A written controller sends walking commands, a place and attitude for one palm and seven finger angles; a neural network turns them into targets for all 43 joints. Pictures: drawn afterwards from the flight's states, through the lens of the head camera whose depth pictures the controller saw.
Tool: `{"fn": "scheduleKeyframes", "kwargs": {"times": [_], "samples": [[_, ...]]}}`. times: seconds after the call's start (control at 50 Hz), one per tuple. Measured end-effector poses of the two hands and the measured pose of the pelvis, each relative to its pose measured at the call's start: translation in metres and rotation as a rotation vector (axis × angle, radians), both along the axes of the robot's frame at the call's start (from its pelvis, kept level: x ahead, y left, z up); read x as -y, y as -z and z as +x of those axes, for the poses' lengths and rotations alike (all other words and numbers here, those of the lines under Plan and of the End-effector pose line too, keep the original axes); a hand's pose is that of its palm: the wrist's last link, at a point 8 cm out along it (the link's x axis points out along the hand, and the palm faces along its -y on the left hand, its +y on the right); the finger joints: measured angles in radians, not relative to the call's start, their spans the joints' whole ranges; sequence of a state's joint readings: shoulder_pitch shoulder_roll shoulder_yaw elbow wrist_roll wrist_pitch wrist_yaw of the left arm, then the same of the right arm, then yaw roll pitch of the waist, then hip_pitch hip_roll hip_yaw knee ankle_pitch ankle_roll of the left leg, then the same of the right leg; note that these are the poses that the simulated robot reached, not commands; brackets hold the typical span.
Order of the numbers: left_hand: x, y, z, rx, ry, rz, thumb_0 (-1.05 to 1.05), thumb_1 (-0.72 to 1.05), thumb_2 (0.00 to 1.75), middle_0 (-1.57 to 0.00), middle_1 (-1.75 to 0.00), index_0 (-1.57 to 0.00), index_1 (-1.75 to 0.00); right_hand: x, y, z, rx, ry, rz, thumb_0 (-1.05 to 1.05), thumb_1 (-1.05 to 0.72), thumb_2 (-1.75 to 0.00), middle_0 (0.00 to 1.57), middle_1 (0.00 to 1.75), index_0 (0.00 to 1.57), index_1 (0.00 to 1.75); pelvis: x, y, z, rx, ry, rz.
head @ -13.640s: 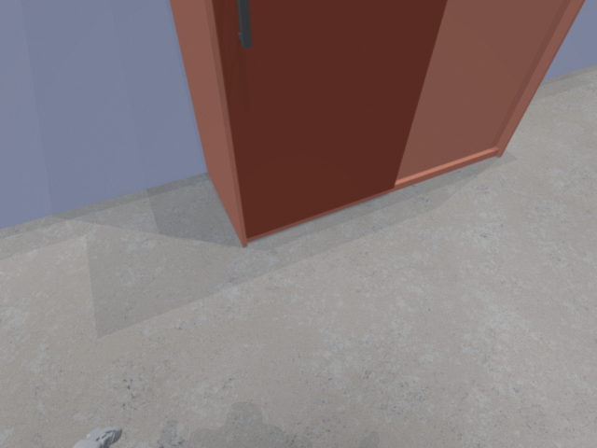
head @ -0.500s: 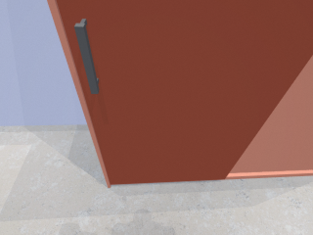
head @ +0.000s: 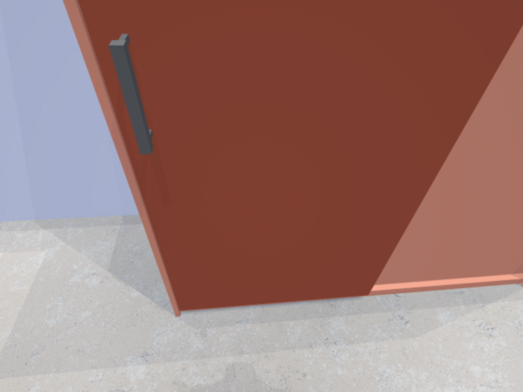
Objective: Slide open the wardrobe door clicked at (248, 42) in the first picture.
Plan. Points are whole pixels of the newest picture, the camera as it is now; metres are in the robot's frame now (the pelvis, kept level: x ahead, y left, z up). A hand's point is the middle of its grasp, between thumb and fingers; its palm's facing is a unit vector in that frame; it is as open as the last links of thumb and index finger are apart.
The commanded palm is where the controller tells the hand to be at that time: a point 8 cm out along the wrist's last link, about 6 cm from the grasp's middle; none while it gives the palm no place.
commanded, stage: come to a stop and stand still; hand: left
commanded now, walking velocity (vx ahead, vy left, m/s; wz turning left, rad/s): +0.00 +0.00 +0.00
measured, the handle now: (136, 98) +0.54 +0.26 +0.19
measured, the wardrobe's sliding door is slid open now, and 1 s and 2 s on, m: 0.00 0.00 0.00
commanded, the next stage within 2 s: look again from close up in 0.80 s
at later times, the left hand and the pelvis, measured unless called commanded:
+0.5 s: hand out of the picture -0.04 +0.19 -0.18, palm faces +0.05 -0.98 -0.17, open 7.4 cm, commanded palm none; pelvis -0.02 +0.02 +0.00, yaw +1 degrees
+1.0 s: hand out of the picture -0.02 +0.19 -0.17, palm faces +0.03 -0.99 -0.16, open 7.3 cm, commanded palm none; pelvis -0.02 +0.02 +0.00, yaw +0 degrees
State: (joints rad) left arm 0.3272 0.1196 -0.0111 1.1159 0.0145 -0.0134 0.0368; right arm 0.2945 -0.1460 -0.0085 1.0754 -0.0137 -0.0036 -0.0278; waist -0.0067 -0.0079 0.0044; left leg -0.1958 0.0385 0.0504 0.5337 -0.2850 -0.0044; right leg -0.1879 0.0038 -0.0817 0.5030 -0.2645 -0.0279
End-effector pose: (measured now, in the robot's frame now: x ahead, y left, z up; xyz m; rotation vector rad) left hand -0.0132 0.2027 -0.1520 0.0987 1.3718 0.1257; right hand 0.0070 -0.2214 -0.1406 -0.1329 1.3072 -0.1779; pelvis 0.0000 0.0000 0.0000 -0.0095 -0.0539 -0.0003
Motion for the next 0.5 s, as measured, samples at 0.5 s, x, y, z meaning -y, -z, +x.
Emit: {"fn": "scheduleKeyframes", "kwargs": {"times": [0.5], "samples": [[-0.039,-0.007,-0.036,-0.03,-0.021,0.028,0.0,0.91,0.9,-0.19,-0.3,-0.2,-0.3,-0.03,-0.002,-0.051,-0.09,-0.009,0.022,0.0,-0.91,-0.9,0.2,0.3,0.2,0.3,-0.025,-0.002,-0.024,-0.033,-0.009,0.001]]}}
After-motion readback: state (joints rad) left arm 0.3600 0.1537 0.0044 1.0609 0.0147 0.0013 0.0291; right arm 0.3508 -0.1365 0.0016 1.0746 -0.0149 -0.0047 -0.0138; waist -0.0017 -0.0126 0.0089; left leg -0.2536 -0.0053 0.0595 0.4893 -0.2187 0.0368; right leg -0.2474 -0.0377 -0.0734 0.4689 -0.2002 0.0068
